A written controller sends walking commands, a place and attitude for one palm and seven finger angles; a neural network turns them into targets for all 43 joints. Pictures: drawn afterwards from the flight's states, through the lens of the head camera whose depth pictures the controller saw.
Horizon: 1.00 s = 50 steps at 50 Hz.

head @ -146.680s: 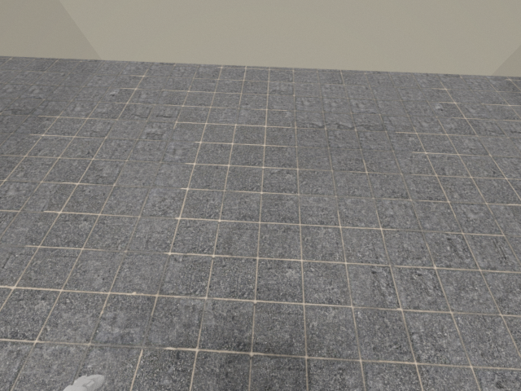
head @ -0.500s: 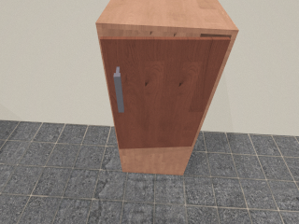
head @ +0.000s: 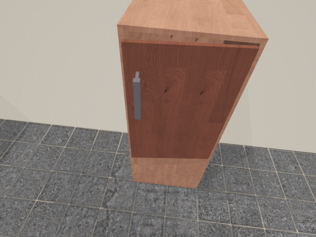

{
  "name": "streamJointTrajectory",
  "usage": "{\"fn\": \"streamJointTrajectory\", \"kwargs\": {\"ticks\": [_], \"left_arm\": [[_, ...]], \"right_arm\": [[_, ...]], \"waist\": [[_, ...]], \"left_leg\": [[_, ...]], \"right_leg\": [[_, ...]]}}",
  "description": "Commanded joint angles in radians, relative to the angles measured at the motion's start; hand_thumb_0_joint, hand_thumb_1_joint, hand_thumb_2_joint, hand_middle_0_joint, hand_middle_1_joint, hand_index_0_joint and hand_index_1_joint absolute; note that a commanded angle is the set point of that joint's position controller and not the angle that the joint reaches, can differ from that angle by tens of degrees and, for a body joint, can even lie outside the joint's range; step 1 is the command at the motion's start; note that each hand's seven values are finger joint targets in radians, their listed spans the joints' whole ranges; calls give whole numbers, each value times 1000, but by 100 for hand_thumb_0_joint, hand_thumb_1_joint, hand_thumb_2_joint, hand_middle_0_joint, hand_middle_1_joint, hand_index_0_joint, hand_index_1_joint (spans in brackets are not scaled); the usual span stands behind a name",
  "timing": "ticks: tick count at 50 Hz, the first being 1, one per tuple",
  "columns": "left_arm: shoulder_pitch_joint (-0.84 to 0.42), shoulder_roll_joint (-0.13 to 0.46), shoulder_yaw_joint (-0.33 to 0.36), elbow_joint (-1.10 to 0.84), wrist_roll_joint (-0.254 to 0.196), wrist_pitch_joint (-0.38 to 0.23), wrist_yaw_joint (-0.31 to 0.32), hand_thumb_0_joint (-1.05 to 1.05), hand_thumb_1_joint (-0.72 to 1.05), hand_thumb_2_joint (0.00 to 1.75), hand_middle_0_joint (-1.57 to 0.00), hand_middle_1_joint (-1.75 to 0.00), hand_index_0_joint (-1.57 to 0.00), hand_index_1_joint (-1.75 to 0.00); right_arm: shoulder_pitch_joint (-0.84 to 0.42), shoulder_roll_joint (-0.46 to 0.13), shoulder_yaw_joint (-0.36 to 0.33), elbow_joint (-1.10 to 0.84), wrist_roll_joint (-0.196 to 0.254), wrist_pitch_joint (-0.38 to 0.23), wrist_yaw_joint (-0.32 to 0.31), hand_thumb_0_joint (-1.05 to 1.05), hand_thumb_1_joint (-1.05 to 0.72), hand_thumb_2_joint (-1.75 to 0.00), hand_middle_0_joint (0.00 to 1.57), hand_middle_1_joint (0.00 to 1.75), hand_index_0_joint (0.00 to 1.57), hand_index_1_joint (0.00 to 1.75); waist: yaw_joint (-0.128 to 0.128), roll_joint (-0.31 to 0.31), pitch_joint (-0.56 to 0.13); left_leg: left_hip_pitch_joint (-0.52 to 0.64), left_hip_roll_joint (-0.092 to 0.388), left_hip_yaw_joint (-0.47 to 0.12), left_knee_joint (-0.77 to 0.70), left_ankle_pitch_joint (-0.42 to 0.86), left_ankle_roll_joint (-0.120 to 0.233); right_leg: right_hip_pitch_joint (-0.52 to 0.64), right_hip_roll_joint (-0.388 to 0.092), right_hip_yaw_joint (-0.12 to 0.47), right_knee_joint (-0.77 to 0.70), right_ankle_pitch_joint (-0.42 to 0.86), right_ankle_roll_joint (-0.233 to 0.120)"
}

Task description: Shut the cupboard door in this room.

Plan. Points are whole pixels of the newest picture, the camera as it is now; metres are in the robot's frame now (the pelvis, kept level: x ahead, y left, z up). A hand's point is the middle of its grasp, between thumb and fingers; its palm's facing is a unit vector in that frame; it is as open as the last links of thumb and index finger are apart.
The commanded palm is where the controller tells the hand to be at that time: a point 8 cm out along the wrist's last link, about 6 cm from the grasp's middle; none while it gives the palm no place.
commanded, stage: look again from close up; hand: left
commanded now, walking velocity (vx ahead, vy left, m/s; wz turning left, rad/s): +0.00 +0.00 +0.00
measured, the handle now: (137, 96) +0.52 +0.11 +0.06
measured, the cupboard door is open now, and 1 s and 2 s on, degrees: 6 6 6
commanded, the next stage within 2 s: shuffle to correct the standing spot in 0.36 s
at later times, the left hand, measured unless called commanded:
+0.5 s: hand out of the picture +0.04 +0.16 -0.18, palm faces +0.01 -0.99 -0.16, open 7.3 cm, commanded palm none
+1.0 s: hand out of the picture +0.04 +0.08 -0.19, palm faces +0.10 -0.99 -0.13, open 7.3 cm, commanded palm none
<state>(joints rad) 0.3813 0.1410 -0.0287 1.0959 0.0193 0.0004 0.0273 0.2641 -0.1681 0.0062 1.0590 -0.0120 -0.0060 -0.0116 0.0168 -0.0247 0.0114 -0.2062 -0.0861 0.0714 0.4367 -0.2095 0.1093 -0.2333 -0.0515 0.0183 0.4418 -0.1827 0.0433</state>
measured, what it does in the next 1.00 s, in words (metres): shifts its weight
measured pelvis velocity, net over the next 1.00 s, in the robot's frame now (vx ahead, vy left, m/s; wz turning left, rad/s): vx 0.07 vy -0.07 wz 0.06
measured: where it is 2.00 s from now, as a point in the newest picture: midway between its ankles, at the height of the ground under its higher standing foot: outside the picture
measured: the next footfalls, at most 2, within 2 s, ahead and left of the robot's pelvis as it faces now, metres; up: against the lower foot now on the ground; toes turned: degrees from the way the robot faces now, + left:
right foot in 1.44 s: +0.15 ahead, -0.28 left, +0.00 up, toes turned +5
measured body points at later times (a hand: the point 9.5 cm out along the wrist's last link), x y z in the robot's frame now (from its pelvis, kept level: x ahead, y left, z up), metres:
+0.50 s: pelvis +0.03 -0.01 +0.00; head +0.03 +0.01 +0.45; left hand +0.04 +0.21 -0.16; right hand +0.03 -0.23 -0.15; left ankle +0.02 +0.05 -0.74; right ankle +0.04 -0.16 -0.74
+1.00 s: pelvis +0.07 -0.07 -0.01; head +0.09 -0.05 +0.44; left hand +0.04 +0.14 -0.17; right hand +0.06 -0.30 -0.16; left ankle +0.02 +0.03 -0.72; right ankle +0.04 -0.16 -0.74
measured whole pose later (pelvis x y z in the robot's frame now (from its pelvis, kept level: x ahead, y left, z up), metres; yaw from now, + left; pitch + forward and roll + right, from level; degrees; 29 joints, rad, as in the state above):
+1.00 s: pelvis +0.07 -0.07 -0.01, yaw +3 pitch +0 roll -1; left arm 0.35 0.13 0.02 1.04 0.03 0.01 0.02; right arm 0.30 -0.13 -0.02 1.12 -0.02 0.01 -0.06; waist 0.00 -0.02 0.03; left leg -0.29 0.02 0.03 0.77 -0.48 0.03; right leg -0.19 0.04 -0.10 0.52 -0.35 -0.06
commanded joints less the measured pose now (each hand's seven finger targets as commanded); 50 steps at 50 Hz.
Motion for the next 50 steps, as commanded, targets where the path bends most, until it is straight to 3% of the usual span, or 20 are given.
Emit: {"fn": "streamJointTrajectory", "kwargs": {"ticks": [1, 17, 23, 26, 30, 34, 37, 41, 44, 46, 47, 48, 49, 50], "left_arm": [[30, 91, 17, -37, 1, -19, 11, 0, 90, 90, -20, -30, -20, -30], [-18, 94, 20, -33, -7, -20, 16, 0, 90, 90, -20, -30, -20, -30], [-29, 92, 21, -35, -8, -15, 16, 0, 90, 90, -20, -30, -20, -30], [-24, 85, 22, -28, -4, -12, 12, 0, 90, 90, -20, -30, -20, -30], [-30, 73, 26, -35, 2, -5, 7, 0, 90, 90, -20, -30, -20, -30], [-29, 68, 34, -44, 5, -2, 4, 0, 90, 90, -20, -30, -20, -30], [-16, 59, 43, -48, 5, -1, 0, 0, 90, 90, -20, -30, -20, -30], [37, 60, 57, -44, 4, 6, -5, 0, 90, 90, -20, -30, -20, -30], [88, 82, 70, -49, 6, 7, -5, 0, 90, 90, -20, -30, -20, -30], [120, 117, 78, -48, 8, 8, -1, 0, 90, 90, -20, -30, -20, -30], [135, 120, 81, -52, 8, 9, 0, 0, 90, 90, -20, -30, -20, -30], [133, 111, 79, -60, 11, 14, 2, 0, 90, 90, -20, -30, -20, -30], [112, 107, 81, -69, 16, 15, 4, 0, 90, 90, -20, -30, -20, -30], [90, 111, 81, -81, 18, 17, 5, 0, 90, 90, -20, -30, -20, -30]], "right_arm": [[33, -116, -21, -27, 7, -25, -9, 0, -90, -90, 20, 30, 20, 30], [47, -93, -10, 25, 7, -37, -17, 0, -90, -90, 20, 30, 20, 30], [54, -92, -9, 34, 7, -35, -18, 0, -90, -90, 20, 30, 20, 30], [65, -95, -13, 42, 3, -33, -19, 0, -90, -90, 20, 30, 20, 30], [81, -108, -26, 42, -1, -27, -24, 0, -90, -90, 20, 30, 20, 30], [121, -110, -37, 47, -5, -25, -39, 0, -90, -90, 20, 30, 20, 30], [142, -107, -42, 51, -8, -22, -49, 0, -90, -90, 20, 30, 20, 30], [119, -101, -47, 43, -9, -20, -54, 0, -90, -90, 20, 30, 20, 30], [104, -80, -46, 31, -7, -21, -54, 0, -90, -90, 20, 30, 20, 30], [89, -36, -40, 17, -4, -19, -53, 0, -90, -90, 20, 30, 20, 30], [52, -29, -39, 3, -4, -14, -54, 0, -90, -90, 20, 30, 20, 30], [9, -28, -42, -12, -3, -10, -55, 0, -90, -90, 20, 30, 20, 30], [-11, -24, -44, -22, -1, -8, -53, 0, -90, -90, 20, 30, 20, 30], [-16, -19, -46, -26, 1, -5, -51, 0, -90, -90, 20, 30, 20, 30]], "waist": [[-13, 19, 79], [-9, 14, 45], [-8, 27, 67], [-14, 17, 67], [-24, 55, 107], [-33, 89, 84], [-33, 76, 72], [-15, 50, 64], [0, -37, 20], [8, -182, 2], [26, -202, 19], [35, -156, 49], [27, -112, 54], [18, -79, 55]], "left_leg": [[-82, 188, -209, -192, -167, -51], [-16, 184, -161, -136, 110, -57], [-28, 188, -172, -160, 63, -60], [-24, 210, -213, -188, -55, -48], [-23, 251, -293, -226, -145, -23], [67, 291, -337, -180, 65, 16], [100, 313, -327, -118, 252, 41], [-4, 273, -239, -44, 237, 9], [-125, 196, -118, 70, 104, -33], [-218, 109, -5, 234, -92, -70], [-270, 95, 14, 360, -287, -81], [-303, 105, 6, 463, -371, -82], [-311, 116, 0, 500, -385, -85], [-303, 119, 5, 504, -381, -87]], "right_leg": [[5, -40, 46, -48, -13, -64], [70, -53, 43, -51, 92, -59], [65, -48, 40, -54, 61, -58], [59, -30, 1, -34, -11, -55], [-11, -9, -38, 12, -85, -54], [-87, 3, -59, 69, -113, -55], [-100, 9, -64, 77, -117, -61], [22, -2, -56, 36, 27, -76], [160, -58, 14, 29, 212, -113], [228, -149, 123, -23, 370, -182], [226, -195, 167, -60, 471, -235], [194, -224, 189, -79, 533, -290], [181, -220, 176, -73, 569, -320], [163, -208, 152, -69, 564, -328]]}}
